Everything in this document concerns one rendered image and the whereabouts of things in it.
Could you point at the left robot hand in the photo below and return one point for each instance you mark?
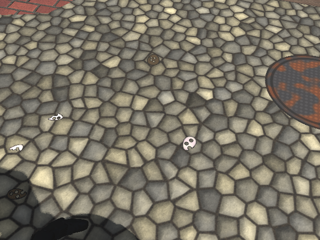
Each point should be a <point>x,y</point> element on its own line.
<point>59,228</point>

